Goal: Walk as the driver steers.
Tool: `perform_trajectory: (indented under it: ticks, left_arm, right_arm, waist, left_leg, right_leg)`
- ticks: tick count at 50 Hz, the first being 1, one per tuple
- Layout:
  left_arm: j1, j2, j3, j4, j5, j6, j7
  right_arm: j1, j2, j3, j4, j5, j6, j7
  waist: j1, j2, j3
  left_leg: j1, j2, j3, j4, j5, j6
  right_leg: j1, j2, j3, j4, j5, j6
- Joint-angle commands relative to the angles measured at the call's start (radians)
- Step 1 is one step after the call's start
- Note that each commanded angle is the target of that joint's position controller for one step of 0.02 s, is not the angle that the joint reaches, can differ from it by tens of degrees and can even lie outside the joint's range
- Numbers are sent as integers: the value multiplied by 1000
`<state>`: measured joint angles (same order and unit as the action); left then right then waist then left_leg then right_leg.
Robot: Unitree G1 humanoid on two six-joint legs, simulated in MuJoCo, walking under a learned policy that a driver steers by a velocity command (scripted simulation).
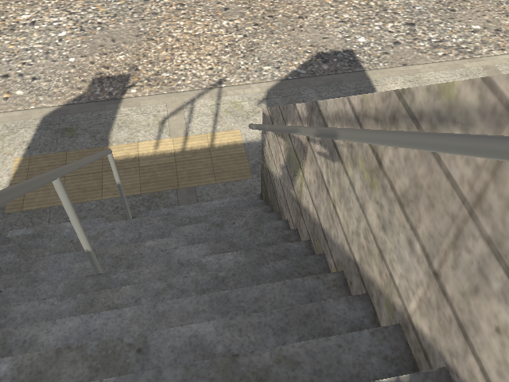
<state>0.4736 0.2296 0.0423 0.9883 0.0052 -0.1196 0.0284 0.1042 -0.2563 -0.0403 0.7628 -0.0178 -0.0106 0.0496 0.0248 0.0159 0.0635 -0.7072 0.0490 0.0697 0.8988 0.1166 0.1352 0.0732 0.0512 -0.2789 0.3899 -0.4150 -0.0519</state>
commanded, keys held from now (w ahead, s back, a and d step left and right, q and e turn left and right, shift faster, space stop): w+q+shift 0.68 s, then w+shift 0.32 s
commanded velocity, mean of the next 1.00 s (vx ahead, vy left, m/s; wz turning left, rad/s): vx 1.00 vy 0.00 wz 0.79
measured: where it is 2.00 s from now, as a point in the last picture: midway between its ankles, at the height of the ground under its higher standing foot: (176, 309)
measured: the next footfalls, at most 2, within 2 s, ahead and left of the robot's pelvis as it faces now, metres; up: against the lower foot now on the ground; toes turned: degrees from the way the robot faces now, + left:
left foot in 0.06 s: +0.17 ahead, +0.04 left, +0.00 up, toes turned +5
right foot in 0.42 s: +0.40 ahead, -0.17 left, -0.21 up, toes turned +23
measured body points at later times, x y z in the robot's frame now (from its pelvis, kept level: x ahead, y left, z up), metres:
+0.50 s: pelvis +0.38 -0.04 -0.20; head +0.36 -0.05 +0.25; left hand +0.36 +0.24 -0.31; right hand +0.59 -0.27 -0.30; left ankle +0.26 +0.04 -0.67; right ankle +0.37 -0.18 -0.92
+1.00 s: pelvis +0.65 +0.09 -0.49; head +0.65 +0.09 -0.04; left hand +0.57 +0.35 -0.61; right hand +0.81 -0.11 -0.63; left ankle +0.57 +0.11 -1.14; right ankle +0.86 +0.05 -1.13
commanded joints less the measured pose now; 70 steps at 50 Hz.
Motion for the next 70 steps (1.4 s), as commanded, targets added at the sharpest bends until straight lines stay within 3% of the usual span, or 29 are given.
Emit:
perform_trajectory:
  ticks: [1,3,4,5,7,11,12,17,19,21,23,26,30,32,35,37,39,41,43,45,47,50,55,57,58,62,64,66,70]
  left_arm:
    - [-318,202,23,-183,-16,-25,28]
    - [-670,279,52,-257,-44,8,13]
    - [-678,79,3,-286,-18,39,3]
    - [-441,25,-18,-377,19,47,31]
    - [-237,61,-9,-315,63,59,35]
    - [-228,72,-6,-317,53,123,21]
    - [-361,184,38,-328,42,105,20]
    - [-357,39,-20,-339,-13,78,-46]
    - [-117,45,-10,-250,-7,58,-33]
    - [156,159,36,-195,-1,47,-21]
    - [-37,173,20,-222,40,2,-65]
    - [6,80,12,-187,0,-21,-46]
    - [-66,152,13,-163,-9,-25,-9]
    - [14,54,-22,-137,-2,-44,-10]
    - [2,157,6,-129,20,-21,-14]
    - [-71,185,15,-112,37,-11,-1]
    - [-224,201,40,-122,47,41,1]
    - [42,111,-5,-214,48,46,2]
    - [-57,90,2,-144,73,72,-7]
    - [-239,82,-15,-265,57,95,7]
    - [-135,66,-14,-174,29,117,10]
    - [-186,106,-3,-189,20,91,-15]
    - [49,84,13,-141,-7,96,10]
    - [275,115,32,-73,-28,101,-25]
    - [209,129,-1,-57,-27,91,-52]
    - [112,162,-6,-61,-8,62,-41]
    - [-68,47,-50,-120,12,31,-8]
    - [-49,167,-12,-104,-12,24,-21]
    - [86,87,-3,-114,5,61,19]
  right_arm:
    - [491,-106,-48,105,1,12,-19]
    - [909,-243,-117,190,24,27,-71]
    - [661,-201,-75,131,32,16,-70]
    - [428,-185,-42,60,47,2,-78]
    - [225,-123,-30,-34,12,-16,-78]
    - [213,-181,-33,-44,8,-105,-42]
    - [336,-152,-32,1,6,-121,-52]
    - [312,-76,-23,-10,10,-52,-86]
    - [172,-102,-36,-30,-1,-15,-106]
    - [11,-119,-53,-116,34,10,-87]
    - [279,30,-11,-179,41,20,-87]
    - [80,-6,-9,-131,-39,17,-76]
    - [58,4,-8,-96,-55,29,-43]
    - [-68,-22,-4,-140,-29,-12,-8]
    - [-77,-24,9,-85,25,-20,-15]
    - [232,-122,-33,28,-7,9,-52]
    - [609,-224,-108,200,-14,20,-48]
    - [456,-196,-55,175,44,-12,-29]
    - [355,-58,-16,173,24,-25,-31]
    - [196,-79,-10,120,-16,-52,-67]
    - [167,-118,-19,98,-51,-57,-69]
    - [158,-47,4,103,32,-82,-88]
    - [122,-111,-21,77,-20,-49,-91]
    - [5,-13,-6,34,-19,-14,-116]
    - [-63,147,46,-57,-27,-11,-123]
    - [-24,62,60,-99,-93,-58,-96]
    - [-204,37,66,-158,-35,-44,-75]
    - [-6,27,47,-22,-48,-24,-59]
    - [-297,-5,28,-77,-16,-59,-61]
  waist:
    - [-312,-156,-167]
    - [-647,47,-214]
    - [-461,338,92]
    - [-118,263,81]
    - [57,-140,34]
    - [80,64,-125]
    - [15,-109,-106]
    - [-44,47,-87]
    - [102,139,-127]
    - [282,-79,-90]
    - [-65,-298,-107]
    - [-23,-48,21]
    - [-92,-129,29]
    - [-52,12,88]
    - [-3,-103,52]
    - [-144,-216,-77]
    - [-399,104,-25]
    - [-73,86,-119]
    - [-39,-152,-8]
    - [36,-12,64]
    - [77,2,-25]
    - [75,39,-45]
    - [133,161,-68]
    - [284,-119,-5]
    - [132,-391,110]
    - [-57,-105,4]
    - [-100,40,113]
    - [-104,-105,-61]
    - [92,-28,-8]
  left_leg:
    - [810,-143,154,210,17,54]
    - [1202,-49,-50,13,0,209]
    - [808,-25,-147,-245,326,226]
    - [700,52,-403,-252,615,234]
    - [367,112,-584,-281,196,237]
    - [67,56,-536,-256,239,217]
    - [201,-15,-532,-128,-238,168]
    - [79,-172,-347,83,-637,58]
    - [87,-185,-309,416,-528,14]
    - [-59,-276,-216,1124,-598,8]
    - [-531,-119,-193,1155,-805,35]
    - [-593,-73,-199,991,-419,27]
    - [-250,-39,-170,519,154,-28]
    - [-133,-58,-73,87,577,-6]
    - [236,-72,78,-116,497,-2]
    - [493,-35,52,-163,331,53]
    - [994,-53,-50,-362,129,152]
    - [1078,176,-407,-138,630,190]
    - [694,129,-415,-197,-26,154]
    - [125,301,-732,-371,-398,270]
    - [-34,151,-530,-235,-341,207]
    - [-124,-5,-320,-50,-560,82]
    - [39,68,-102,475,-20,51]
    - [-79,-106,-15,1441,-143,32]
    - [-492,-222,51,1690,-903,30]
    - [-711,2,-177,1054,-593,-60]
    - [-306,-14,-111,426,-166,-177]
    - [140,-41,-74,424,125,-151]
    - [-258,-29,-187,-137,315,-134]
  right_leg:
    - [-535,-217,-30,317,1451,97]
    - [-916,-100,41,1286,953,111]
    - [-1039,61,88,1600,-88,93]
    - [-1108,17,266,1449,-48,103]
    - [-922,-83,375,1201,62,101]
    - [-523,-59,270,948,398,91]
    - [-670,-88,382,731,638,77]
    - [-213,4,277,231,957,104]
    - [7,-52,321,188,1034,83]
    - [187,-231,392,-139,1047,-27]
    - [360,-471,596,392,1503,-15]
    - [-89,-326,452,301,830,55]
    - [-469,-398,492,393,514,44]
    - [-538,-287,297,505,147,97]
    - [-550,-279,180,568,246,23]
    - [-446,-315,183,896,730,5]
    - [-870,-107,79,1806,216,20]
    - [-1173,-116,299,1534,-272,31]
    - [-1136,-144,368,1318,-185,-4]
    - [-882,-211,439,863,90,118]
    - [-641,-117,347,902,451,140]
    - [-370,-104,327,510,895,106]
    - [-110,-16,145,331,619,-26]
    - [-36,-203,402,-72,672,-219]
    - [-47,-211,409,381,1395,-130]
    - [-174,-304,909,215,352,-252]
    - [-707,-178,899,56,256,-232]
    - [-755,-170,809,176,557,-234]
    - [-164,-50,800,462,282,-242]
Keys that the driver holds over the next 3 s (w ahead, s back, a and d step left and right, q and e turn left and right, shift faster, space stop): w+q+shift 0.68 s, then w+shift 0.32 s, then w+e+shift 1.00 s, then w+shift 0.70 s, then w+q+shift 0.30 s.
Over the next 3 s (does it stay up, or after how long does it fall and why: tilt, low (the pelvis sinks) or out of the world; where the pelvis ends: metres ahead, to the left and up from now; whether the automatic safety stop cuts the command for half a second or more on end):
stays up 1.94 0.47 -1.62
